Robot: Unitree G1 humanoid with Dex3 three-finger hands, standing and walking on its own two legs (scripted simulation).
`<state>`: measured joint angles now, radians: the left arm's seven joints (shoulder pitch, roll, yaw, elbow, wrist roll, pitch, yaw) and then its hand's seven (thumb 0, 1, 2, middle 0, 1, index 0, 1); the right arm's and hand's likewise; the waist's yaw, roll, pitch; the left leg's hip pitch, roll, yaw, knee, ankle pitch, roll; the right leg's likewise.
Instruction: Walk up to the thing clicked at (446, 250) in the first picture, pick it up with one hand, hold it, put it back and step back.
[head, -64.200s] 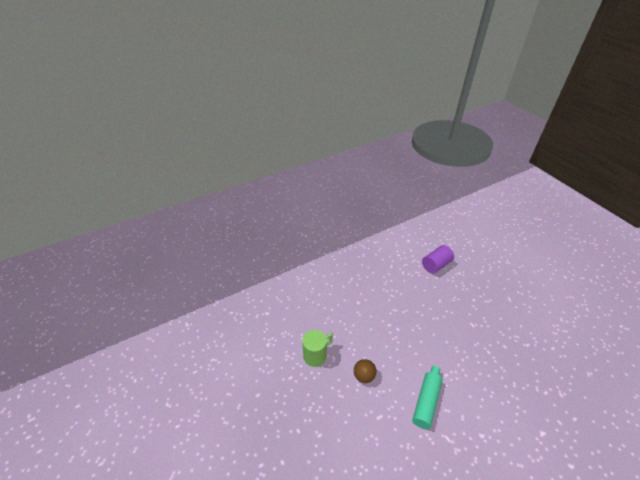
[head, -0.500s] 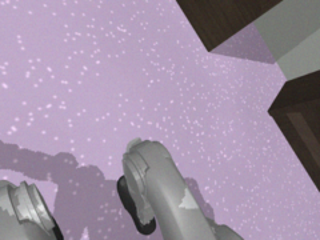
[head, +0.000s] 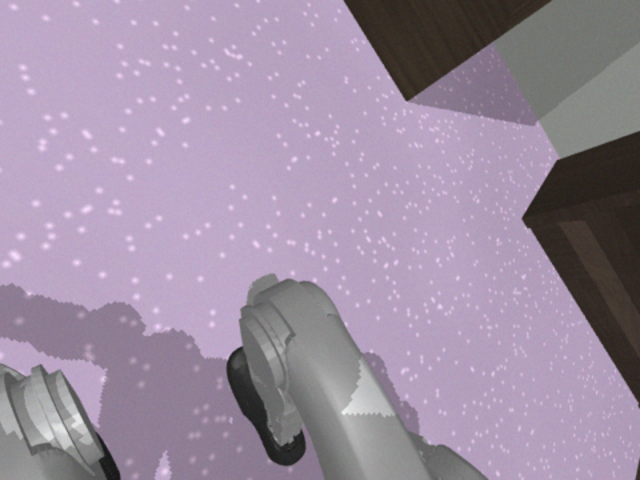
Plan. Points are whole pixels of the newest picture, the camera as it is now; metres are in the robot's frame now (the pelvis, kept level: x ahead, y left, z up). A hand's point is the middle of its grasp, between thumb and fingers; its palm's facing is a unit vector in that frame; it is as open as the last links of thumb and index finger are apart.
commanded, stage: open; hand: left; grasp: from above
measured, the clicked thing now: out of the picture +0.46 +0.39 -0.28
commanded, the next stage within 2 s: withdraw in 0.48 s
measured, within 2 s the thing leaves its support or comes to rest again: neither
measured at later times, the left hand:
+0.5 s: hand out of the picture +0.44 +0.39 -0.23, palm faces -0.30 -0.28 -0.91, open 14.0 cm
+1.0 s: hand out of the picture +0.44 +0.43 -0.12, palm faces -0.34 -0.13 -0.93, open 14.1 cm
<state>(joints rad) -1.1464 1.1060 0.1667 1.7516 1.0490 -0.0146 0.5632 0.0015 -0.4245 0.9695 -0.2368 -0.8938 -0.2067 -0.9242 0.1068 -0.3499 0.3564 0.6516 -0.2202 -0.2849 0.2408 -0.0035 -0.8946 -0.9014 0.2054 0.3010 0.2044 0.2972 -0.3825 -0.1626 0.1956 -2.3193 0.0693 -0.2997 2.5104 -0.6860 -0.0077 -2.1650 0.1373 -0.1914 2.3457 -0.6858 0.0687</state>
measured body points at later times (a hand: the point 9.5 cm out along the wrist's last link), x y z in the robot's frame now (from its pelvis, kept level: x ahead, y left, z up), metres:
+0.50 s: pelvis +0.00 +0.00 +0.00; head +0.27 +0.14 +0.33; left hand +0.46 +0.40 -0.18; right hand +0.06 -0.24 -0.05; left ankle +0.07 +0.13 -0.28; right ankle +0.11 -0.12 -0.28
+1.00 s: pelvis +0.01 +0.00 +0.02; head +0.23 +0.12 +0.39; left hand +0.45 +0.43 -0.07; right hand +0.10 -0.25 -0.07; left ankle +0.07 +0.13 -0.28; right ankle +0.11 -0.12 -0.28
